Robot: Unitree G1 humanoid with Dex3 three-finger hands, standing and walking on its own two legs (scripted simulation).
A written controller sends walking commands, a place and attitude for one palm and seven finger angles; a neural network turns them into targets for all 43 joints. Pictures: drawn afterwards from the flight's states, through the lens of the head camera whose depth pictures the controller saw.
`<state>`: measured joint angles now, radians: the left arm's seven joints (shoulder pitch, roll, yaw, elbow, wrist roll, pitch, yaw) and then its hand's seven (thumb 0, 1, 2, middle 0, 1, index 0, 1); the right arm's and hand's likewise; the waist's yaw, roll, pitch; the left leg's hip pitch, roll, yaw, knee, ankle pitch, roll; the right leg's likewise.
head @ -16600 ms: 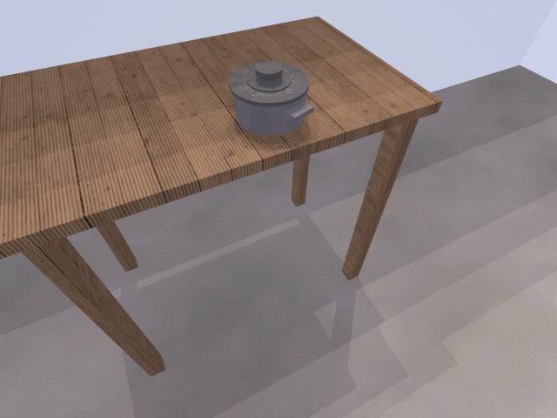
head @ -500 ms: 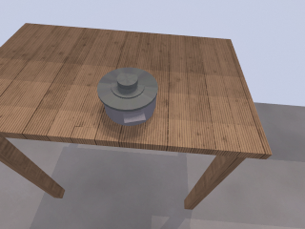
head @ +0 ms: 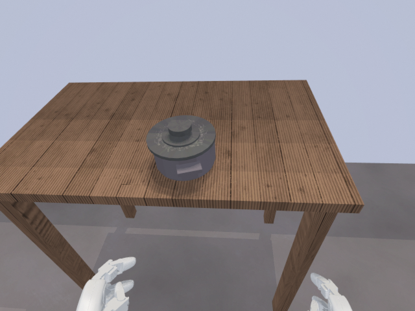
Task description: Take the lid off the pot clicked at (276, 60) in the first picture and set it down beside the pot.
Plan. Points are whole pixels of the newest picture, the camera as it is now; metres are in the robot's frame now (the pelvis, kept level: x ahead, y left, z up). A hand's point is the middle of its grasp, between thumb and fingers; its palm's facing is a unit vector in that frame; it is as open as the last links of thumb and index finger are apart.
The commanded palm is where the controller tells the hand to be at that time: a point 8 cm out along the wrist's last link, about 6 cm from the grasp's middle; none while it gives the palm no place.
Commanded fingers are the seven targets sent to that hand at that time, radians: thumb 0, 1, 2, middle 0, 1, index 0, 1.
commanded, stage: lift the closed hand beside the body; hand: left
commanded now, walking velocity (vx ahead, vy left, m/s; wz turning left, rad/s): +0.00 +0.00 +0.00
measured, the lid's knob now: (179, 127) +0.46 +0.08 +0.15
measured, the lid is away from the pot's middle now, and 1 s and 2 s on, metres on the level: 0.00 0.00 0.00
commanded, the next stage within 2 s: raise the hand higher, near the body in 0.34 s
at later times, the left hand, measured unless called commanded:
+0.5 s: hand out of the picture +0.11 +0.22 +0.10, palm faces +0.32 -0.85 -0.41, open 3.1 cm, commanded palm +0.05 +0.26 +0.13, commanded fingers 0.00 0.90 0.90 -1.30 -1.50 -1.30 -1.50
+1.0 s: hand (34, 266) +0.14 +0.23 +0.17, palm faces +0.35 -0.84 -0.42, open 3.1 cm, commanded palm +0.08 +0.27 +0.19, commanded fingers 0.00 0.90 0.90 -1.30 -1.50 -1.30 -1.50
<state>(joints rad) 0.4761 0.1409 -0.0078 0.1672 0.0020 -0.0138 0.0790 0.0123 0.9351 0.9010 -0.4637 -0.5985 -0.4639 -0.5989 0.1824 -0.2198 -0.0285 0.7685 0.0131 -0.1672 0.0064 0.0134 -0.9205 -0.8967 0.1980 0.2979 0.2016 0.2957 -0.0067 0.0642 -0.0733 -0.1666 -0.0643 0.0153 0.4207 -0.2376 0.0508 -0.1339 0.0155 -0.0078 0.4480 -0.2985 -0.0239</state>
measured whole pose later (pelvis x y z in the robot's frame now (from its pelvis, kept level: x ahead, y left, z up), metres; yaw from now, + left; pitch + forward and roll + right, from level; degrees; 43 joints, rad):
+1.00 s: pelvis -0.02 +0.00 +0.00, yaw +0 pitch -5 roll -1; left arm 0.63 0.35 0.27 -0.58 -0.04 -0.15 0.08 0.01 0.89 0.90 -1.30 -1.50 -1.30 -1.50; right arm 0.17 -0.20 0.02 0.60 0.02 -0.19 -0.05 0.01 -0.91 -0.90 0.20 0.30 0.20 0.30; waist 0.08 0.05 0.01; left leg -0.13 -0.05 0.01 0.45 -0.24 0.05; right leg -0.07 0.03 -0.01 0.41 -0.26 -0.02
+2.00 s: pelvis -0.05 +0.00 +0.00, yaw +2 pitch -2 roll -1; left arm 0.00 0.80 0.16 -0.30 0.67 0.10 -0.38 0.00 0.10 1.43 -1.10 -0.60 -1.10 -0.60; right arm 0.08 -0.29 0.04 0.57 0.06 0.06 0.00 0.01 -0.91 -0.90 0.20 0.30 0.20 0.30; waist 0.07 0.14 0.01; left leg -0.25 -0.05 -0.02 0.46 -0.18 0.05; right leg -0.19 0.02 -0.06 0.45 -0.23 -0.03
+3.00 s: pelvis -0.06 +0.01 +0.00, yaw +2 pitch -2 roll +0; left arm -0.45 0.66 -0.17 -0.12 0.77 0.13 -0.44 0.00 -0.35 1.68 -0.90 -0.09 -0.90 -0.09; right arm 0.09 -0.28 0.05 0.58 0.06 0.05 0.03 0.01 -0.91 -0.90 0.20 0.30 0.20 0.30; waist 0.06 0.12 0.02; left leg -0.26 -0.09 0.00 0.45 -0.16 0.07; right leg -0.23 -0.01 -0.03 0.52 -0.25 -0.01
